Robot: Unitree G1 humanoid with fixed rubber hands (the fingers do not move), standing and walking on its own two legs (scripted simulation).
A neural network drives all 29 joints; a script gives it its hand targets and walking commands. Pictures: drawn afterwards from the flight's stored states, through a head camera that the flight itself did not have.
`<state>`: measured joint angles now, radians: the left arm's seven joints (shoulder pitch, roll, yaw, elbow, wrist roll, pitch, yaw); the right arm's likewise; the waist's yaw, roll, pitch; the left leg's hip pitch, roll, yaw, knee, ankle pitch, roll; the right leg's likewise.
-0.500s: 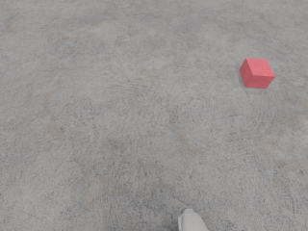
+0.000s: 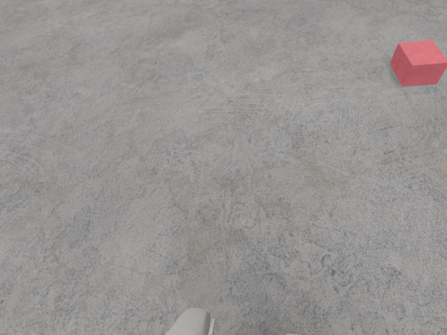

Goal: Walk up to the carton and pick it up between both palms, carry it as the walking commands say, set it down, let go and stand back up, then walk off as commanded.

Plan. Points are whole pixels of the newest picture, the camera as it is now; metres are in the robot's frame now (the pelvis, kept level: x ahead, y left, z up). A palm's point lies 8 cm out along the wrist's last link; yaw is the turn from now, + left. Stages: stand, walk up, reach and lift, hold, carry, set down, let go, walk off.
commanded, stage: walk off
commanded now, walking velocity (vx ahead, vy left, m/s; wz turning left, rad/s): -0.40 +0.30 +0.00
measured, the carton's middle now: (417, 63) +1.69 -1.17 -0.70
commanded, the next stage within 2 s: none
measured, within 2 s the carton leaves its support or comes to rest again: neither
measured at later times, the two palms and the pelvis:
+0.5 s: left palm out of the picture -0.15 +0.44 -0.14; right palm out of the picture -0.07 -0.10 -0.12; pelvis -0.19 +0.16 -0.01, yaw -1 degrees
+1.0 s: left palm out of the picture -0.33 +0.63 -0.13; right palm out of the picture -0.32 +0.03 -0.14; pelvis -0.39 +0.31 -0.02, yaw +0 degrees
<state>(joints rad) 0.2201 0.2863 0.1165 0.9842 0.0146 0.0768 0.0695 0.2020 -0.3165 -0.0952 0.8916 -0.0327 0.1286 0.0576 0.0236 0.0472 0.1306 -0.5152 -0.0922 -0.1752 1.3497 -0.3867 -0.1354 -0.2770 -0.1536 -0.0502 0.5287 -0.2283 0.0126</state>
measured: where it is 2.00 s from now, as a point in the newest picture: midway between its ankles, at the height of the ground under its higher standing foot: outside the picture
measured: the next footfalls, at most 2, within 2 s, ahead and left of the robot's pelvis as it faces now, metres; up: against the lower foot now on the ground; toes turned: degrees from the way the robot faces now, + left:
left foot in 0.20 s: -0.08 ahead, +0.26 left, +0.00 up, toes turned +1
right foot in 0.54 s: -0.23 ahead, +0.10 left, +0.00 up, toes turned -6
